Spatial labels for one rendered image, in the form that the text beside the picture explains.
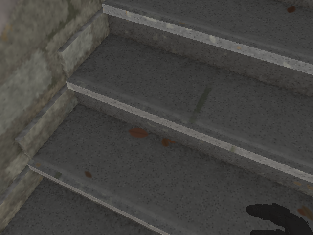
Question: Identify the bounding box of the robot right hand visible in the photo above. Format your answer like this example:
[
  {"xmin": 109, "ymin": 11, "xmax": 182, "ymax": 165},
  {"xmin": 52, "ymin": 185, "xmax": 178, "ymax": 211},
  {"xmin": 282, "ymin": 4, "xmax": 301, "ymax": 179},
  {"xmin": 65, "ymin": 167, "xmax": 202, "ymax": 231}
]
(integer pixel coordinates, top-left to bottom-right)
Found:
[{"xmin": 246, "ymin": 203, "xmax": 313, "ymax": 235}]

